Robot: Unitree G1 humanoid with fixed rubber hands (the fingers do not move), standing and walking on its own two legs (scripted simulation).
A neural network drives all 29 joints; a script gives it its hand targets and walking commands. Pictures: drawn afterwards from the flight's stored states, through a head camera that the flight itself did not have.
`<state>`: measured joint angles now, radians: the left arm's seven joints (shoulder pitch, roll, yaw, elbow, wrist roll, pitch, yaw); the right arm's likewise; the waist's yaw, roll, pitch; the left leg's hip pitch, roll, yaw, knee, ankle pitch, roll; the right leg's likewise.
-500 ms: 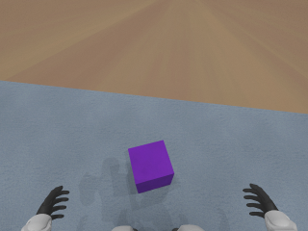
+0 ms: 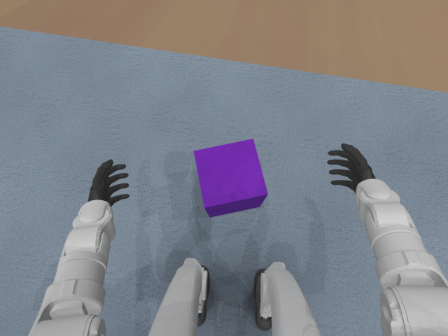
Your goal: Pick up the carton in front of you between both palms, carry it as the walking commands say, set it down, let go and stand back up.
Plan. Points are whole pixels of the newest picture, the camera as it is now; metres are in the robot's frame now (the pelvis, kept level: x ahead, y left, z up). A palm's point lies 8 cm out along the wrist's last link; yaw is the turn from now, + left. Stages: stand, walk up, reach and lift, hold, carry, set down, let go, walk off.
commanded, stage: reach and lift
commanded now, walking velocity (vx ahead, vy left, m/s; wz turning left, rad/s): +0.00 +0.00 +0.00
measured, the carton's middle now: (229, 181) +0.50 +0.03 -0.57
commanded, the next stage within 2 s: none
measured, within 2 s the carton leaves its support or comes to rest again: neither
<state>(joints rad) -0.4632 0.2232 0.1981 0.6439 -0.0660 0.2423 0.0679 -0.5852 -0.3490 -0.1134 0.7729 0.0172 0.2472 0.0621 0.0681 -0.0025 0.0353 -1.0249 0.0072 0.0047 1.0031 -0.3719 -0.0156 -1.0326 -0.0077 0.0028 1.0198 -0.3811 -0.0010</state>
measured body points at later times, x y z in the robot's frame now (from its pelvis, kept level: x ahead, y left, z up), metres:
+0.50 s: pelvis -0.03 -0.01 -0.05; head +0.30 -0.02 +0.26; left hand +0.47 +0.22 -0.15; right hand +0.57 -0.16 -0.15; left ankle +0.05 +0.13 -0.66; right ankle +0.05 -0.12 -0.66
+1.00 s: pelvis -0.04 +0.00 -0.20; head +0.33 -0.01 +0.05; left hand +0.47 +0.22 -0.37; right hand +0.55 -0.16 -0.38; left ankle +0.05 +0.13 -0.66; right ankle +0.05 -0.12 -0.66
